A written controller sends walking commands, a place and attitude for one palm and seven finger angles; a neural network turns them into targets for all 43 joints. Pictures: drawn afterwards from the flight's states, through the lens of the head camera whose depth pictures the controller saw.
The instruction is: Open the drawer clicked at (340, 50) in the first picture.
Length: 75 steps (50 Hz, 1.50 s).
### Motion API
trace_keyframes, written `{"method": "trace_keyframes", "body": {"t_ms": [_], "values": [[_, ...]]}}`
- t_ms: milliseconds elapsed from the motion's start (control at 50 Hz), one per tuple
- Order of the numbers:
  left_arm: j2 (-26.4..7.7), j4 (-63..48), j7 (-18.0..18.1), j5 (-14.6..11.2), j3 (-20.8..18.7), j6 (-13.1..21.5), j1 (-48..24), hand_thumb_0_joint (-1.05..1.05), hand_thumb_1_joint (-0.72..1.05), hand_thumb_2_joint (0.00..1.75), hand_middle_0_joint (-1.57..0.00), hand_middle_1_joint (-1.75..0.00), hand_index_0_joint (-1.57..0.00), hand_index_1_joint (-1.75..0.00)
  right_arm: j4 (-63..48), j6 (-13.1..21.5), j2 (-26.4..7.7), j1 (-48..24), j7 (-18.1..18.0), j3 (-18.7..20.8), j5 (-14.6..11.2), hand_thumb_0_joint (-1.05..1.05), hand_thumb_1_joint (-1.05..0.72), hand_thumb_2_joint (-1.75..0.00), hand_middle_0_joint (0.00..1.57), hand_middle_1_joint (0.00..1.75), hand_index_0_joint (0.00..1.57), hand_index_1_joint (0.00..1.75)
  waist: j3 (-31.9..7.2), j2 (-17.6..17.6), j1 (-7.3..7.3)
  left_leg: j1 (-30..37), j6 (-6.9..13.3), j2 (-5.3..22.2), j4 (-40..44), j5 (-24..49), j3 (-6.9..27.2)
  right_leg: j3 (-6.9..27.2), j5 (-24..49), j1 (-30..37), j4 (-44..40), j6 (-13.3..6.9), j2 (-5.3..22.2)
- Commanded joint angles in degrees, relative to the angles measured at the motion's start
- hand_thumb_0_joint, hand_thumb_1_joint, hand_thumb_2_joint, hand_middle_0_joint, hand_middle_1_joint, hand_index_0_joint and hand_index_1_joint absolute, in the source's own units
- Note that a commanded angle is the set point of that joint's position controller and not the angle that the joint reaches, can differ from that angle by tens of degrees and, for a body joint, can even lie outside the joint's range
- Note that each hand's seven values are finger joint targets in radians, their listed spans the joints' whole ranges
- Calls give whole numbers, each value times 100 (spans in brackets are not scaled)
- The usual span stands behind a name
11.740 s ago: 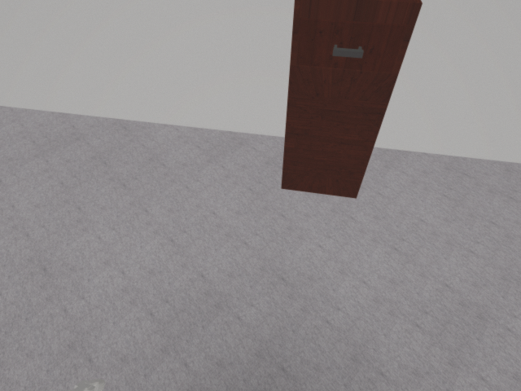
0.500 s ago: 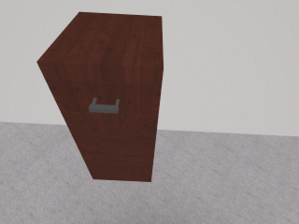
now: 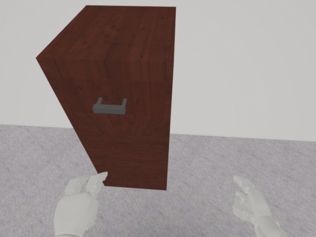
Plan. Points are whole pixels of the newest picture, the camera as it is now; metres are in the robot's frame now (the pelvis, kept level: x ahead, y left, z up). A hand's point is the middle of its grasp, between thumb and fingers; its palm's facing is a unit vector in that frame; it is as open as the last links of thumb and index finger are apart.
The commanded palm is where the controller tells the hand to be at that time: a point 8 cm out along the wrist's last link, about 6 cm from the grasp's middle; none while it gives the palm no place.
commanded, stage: raise the hand with hooked fingers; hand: left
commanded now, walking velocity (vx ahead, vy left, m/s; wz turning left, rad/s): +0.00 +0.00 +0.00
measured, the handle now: (110, 104) +0.50 +0.22 +0.03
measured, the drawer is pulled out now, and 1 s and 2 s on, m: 0.00 0.00 0.00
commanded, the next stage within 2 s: move the hooked fingers above the handle in 1.50 s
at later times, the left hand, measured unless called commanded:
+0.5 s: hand (81, 174) +0.24 +0.22 +0.05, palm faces +0.00 -0.10 -0.99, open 11.4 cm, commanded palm +0.22 +0.23 +0.11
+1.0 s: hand (64, 130) +0.30 +0.26 +0.13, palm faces +0.08 -0.07 -0.99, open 13.7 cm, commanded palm +0.28 +0.26 +0.19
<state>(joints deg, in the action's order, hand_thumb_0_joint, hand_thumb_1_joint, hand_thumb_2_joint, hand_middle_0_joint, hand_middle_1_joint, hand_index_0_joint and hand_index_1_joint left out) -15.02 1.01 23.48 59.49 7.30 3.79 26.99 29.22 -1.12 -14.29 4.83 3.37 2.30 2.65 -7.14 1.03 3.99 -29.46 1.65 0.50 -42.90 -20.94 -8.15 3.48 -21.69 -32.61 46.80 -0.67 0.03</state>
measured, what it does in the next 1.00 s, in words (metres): stands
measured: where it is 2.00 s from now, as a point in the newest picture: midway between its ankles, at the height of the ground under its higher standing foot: outside the picture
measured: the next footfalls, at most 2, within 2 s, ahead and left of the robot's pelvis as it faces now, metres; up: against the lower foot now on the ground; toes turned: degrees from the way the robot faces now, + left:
none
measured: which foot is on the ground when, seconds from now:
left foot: down 0.00-1.00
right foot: down 0.00-1.00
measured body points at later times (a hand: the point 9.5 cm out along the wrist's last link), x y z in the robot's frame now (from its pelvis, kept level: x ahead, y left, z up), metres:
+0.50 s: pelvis +0.03 -0.03 +0.01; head +0.07 -0.06 +0.46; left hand +0.23 +0.22 +0.10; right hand +0.22 -0.23 -0.11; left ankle +0.01 +0.10 -0.71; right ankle +0.02 -0.11 -0.71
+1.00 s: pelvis +0.03 +0.00 +0.03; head +0.04 -0.04 +0.48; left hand +0.29 +0.26 +0.19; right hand +0.26 -0.19 -0.07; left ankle +0.01 +0.10 -0.71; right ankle +0.02 -0.11 -0.71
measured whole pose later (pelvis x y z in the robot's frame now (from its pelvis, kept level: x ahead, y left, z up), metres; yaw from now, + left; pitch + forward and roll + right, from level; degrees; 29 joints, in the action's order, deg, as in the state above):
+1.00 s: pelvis +0.03 +0.00 +0.03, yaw +4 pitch +1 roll +1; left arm -28.2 -1.7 3.1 52.0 3.2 -2.8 -1.7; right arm 33.9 -8.6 -13.0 4.5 0.3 -0.4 -0.5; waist -1.3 -4.6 4.8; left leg -12.9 1.3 -0.8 -27.0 -15.4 -3.1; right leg -1.3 -16.7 -13.1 28.6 -0.5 0.8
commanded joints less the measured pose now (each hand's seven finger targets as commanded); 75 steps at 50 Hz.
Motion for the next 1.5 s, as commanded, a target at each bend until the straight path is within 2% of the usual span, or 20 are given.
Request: {"method": "trace_keyframes", "body": {"t_ms": [0,20,60,100,140,160,240,320,340,400,440,500,560,700,840,1060,1080,1160,1340,1480], "values": [[-1271,-1828,659,519,-1049,125,-314,0,41,69,-24,-62,-24,-62,-1041,-120,-426,-536,72,153,122,0,-90,-90,20,30,20,30,-1123,-543,225,877,-139,-120,-62,1542,899,517,949,-364,-392,-476,-234],[-1340,-2078,739,550,-1081,184,-725,0,39,68,-24,-63,-24,-63,-1025,-150,-427,-521,61,168,176,0,-90,-90,20,30,20,30,-1241,-584,106,1020,-120,-133,-238,1481,919,600,830,-589,-405,-460,-209],[-1479,-2338,816,501,-1140,295,-1350,0,34,66,-24,-66,-24,-66,-954,-188,-448,-542,-4,165,264,0,-90,-90,20,30,20,30,-1077,-525,-107,1025,-41,-189,-493,1053,995,682,382,-955,-518,-420,-159],[-1370,-2231,715,226,-997,321,-1506,0,29,64,-24,-69,-24,-69,-922,-150,-470,-534,-67,155,232,0,-90,-90,20,30,20,30,-1044,-556,-280,1002,28,-233,-552,881,938,591,410,-898,-634,-373,-130],[-1313,-1909,509,-36,-939,149,-1441,0,25,62,-25,-72,-25,-72,-850,-158,-456,-556,-141,111,185,0,-90,-90,20,30,20,30,-896,-219,-349,805,62,-261,-439,764,908,503,523,-531,-817,-292,-128],[-1307,-1742,375,-112,-873,52,-1449,0,22,61,-25,-74,-25,-74,-820,-176,-445,-565,-181,87,147,0,-90,-90,20,30,20,30,-746,-15,-351,640,78,-258,-306,690,846,422,638,-245,-917,-244,-112],[-1476,-1367,-274,-256,-896,-362,-1094,0,13,57,-25,-80,-25,-80,-742,-228,-391,-679,-308,-24,15,0,-90,-90,20,30,20,30,-726,334,-57,425,66,-282,241,908,694,428,1409,986,-1209,-160,-72],[-1775,-1442,-618,-354,-1211,-238,-773,0,4,53,-26,-86,-26,-86,-651,-153,-355,-607,-344,-107,-17,0,-90,-90,20,30,20,30,-794,315,150,544,33,-271,605,1436,645,434,2578,1815,-1215,-124,14],[-1984,-1474,-613,-347,-1476,-186,-735,0,1,52,-26,-87,-26,-87,-631,-150,-394,-623,-355,-105,-16,0,-90,-90,20,30,20,30,-821,251,229,569,19,-275,660,1514,657,484,2682,1951,-1223,-143,2],[-1866,-1696,-537,-387,-1487,-40,-957,0,-6,49,-27,-92,-27,-92,-562,-136,-373,-543,-333,-29,-5,0,-90,-90,20,30,20,30,-807,48,184,779,19,-260,784,1727,627,384,2988,2000,-1278,-142,43],[-1984,-1760,-456,-436,-1670,-7,-1136,0,-10,47,-27,-94,-27,-94,-507,-138,-413,-530,-338,26,-1,0,-90,-90,20,30,20,30,-887,203,180,821,22,-277,824,1768,646,390,3082,2113,-1316,-130,47],[-1886,-1799,-398,-506,-1571,-7,-1410,0,-17,44,-28,-99,-28,-99,-438,-129,-442,-472,-335,120,-49,0,-90,-90,20,30,20,30,-969,167,107,984,37,-270,910,1865,610,278,3160,2114,-1353,-109,77],[-1819,-1853,-462,-520,-1361,-133,-1849,0,-24,41,-28,-103,-28,-103,-374,-132,-483,-495,-340,166,-110,0,-90,-90,20,30,20,30,-917,-117,37,1253,36,-256,990,1951,598,114,2809,1964,-1436,-120,52],[-2111,-1742,-993,-532,-1254,-480,-2722,0,-41,34,-29,-114,-29,-114,-346,-262,-524,-587,-394,115,-209,0,-90,-90,20,30,20,30,-732,-45,79,1688,54,-205,1349,2205,599,-151,2531,2121,-1713,-105,11],[-2366,-1468,-1539,-639,-1261,-669,-3700,0,-50,30,-30,-120,-30,-120,-340,-467,-524,-621,-385,-7,-301,0,-90,-90,20,30,20,30,-503,-352,41,1983,-8,-164,1704,2389,610,-283,2301,2305,-2020,-133,-42],[-2768,-1240,-2283,-836,-1288,-472,-5224,0,-50,30,-30,-120,-30,-120,-287,-560,-582,-508,-388,-75,-352,0,-90,-90,20,30,20,30,-763,-397,-35,2350,-32,-117,1953,2663,751,-447,2199,2515,-2259,-141,-73],[-2895,-1216,-2305,-861,-1379,-425,-5284,0,-50,30,-30,-120,-30,-120,-268,-570,-600,-469,-396,-55,-354,0,-90,-90,20,30,20,30,-761,-456,-29,2405,-30,-108,1975,2715,755,-440,2221,2525,-2298,-142,-88],[-2563,-795,-2503,-1022,-1247,-377,-4621,0,-50,30,-30,-120,-30,-120,-316,-603,-637,-398,-308,-43,-400,0,-90,-90,20,30,20,30,-536,-223,42,2184,-58,-101,2062,2654,744,-507,2111,2525,-2326,-144,-86],[-3007,-1426,-2117,-1024,-1744,72,-4810,0,-50,30,-30,-120,-30,-120,-298,-506,-678,-288,-300,59,-350,0,-90,-90,20,30,20,30,-839,-424,121,2259,-53,-94,2074,2590,790,-458,1921,2516,-2324,-148,-94],[-2750,-1083,-1926,-987,-1471,-130,-4845,0,-50,30,-30,-120,-30,-120,-157,-456,-679,-309,-311,74,-422,0,-90,-90,20,30,20,30,-659,-351,42,2143,-42,-104,2133,2132,732,-460,1607,2356,-2388,-129,-86]]}}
